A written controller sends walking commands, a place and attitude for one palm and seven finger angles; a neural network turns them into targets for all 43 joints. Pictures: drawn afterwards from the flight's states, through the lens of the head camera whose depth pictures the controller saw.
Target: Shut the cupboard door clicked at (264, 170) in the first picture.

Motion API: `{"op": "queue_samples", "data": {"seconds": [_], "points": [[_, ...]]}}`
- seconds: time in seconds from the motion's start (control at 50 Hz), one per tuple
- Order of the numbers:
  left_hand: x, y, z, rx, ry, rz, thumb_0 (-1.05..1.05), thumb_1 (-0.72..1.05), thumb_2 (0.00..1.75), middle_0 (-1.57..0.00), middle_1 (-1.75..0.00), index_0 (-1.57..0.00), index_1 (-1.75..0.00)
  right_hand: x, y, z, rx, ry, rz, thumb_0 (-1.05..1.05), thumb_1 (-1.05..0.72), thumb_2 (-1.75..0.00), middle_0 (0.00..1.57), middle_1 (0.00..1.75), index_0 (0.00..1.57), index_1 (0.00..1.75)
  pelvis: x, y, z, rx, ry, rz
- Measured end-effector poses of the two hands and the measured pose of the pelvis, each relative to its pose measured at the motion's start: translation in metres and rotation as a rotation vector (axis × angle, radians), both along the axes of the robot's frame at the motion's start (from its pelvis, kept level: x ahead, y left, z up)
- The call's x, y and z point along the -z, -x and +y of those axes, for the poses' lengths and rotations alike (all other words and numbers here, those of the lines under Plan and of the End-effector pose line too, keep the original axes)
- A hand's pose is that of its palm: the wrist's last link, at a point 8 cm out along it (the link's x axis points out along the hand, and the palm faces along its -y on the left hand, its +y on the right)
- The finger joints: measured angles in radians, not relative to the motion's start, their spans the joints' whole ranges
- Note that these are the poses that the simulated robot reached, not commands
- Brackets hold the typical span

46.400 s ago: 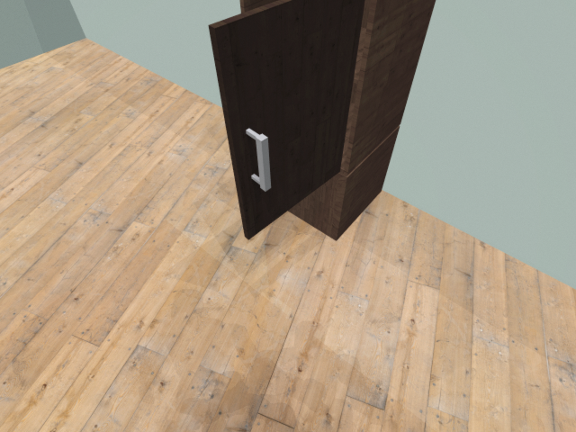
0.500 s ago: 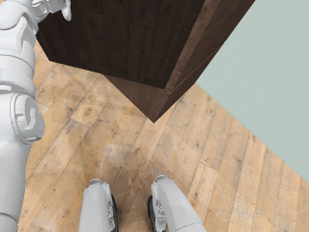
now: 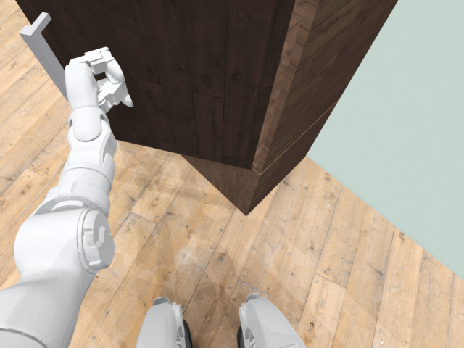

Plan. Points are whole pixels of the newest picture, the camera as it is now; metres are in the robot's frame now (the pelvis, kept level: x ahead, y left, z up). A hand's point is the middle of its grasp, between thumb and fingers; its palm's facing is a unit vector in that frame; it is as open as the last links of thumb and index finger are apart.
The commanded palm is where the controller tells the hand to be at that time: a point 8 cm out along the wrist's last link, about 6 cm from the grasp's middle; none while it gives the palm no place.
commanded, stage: pull the fist back off the door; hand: left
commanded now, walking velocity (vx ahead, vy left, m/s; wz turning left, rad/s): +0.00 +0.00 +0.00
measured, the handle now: (59, 61) +0.63 +0.23 +0.06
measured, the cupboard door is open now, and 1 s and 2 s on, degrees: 31 31 31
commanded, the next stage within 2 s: draw the hand back to the body in 0.32 s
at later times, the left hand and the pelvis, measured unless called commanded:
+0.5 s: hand (129, 113) +0.49 +0.10 +0.08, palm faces +0.13 -0.99 -0.05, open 3.1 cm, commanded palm +0.44 +0.16 +0.08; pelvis +0.00 -0.01 +0.01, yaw +2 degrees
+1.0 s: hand (34, 182) +0.34 +0.18 +0.16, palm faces +0.10 -0.99 -0.09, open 3.1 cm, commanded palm +0.30 +0.23 +0.17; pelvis +0.00 +0.01 +0.08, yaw +2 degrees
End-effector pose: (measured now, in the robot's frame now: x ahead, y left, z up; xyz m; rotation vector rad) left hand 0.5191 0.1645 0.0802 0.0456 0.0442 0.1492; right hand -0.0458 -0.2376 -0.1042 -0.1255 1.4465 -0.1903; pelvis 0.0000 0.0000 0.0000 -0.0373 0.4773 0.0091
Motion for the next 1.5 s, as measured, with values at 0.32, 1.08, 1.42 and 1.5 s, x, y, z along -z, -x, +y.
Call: {"op": "queue_samples", "data": {"seconds": [0.32, 1.08, 1.42, 1.5], "points": [[0.014, 0.062, -0.018, 0.066, 0.002, -0.079, 0.02, 0.9, 0.9, -1.3, -1.5, -1.31, -1.5, -0.001, -0.098, -0.036, -0.111, 0.076, -0.176, 0.01, -0.91, -0.9, 0.2, 0.29, 0.2, 0.3, -0.007, -0.002, -0.005, -0.034, -0.017, -0.058], [-0.1, 0.229, 0.074, 0.038, -0.142, -0.041, 0.02, 0.9, 0.9, -1.17, -1.36, -1.18, -1.36, -0.113, -0.219, 0.013, -0.124, 0.059, -0.649, 0.01, -0.91, -0.9, 0.2, 0.29, 0.2, 0.3, -0.088, -0.008, 0.014, -0.026, -0.038, -0.397], [-0.162, 0.307, 0.138, -0.182, -0.28, -0.021, 0.02, 0.9, 0.9, -0.74, -0.88, -0.75, -0.88, -0.144, -0.267, 0.077, -0.261, -0.043, -0.749, 0.01, -0.9, -0.9, 0.21, 0.3, 0.21, 0.3, -0.114, -0.024, 0.028, -0.042, -0.043, -0.517], [-0.181, 0.324, 0.151, -0.24, -0.338, -0.045, 0.02, 0.9, 0.9, -0.63, -0.76, -0.64, -0.76, -0.14, -0.265, 0.076, -0.273, -0.045, -0.735, 0.02, -0.9, -0.9, 0.21, 0.3, 0.21, 0.3, -0.115, -0.027, 0.029, -0.044, -0.045, -0.525]]}}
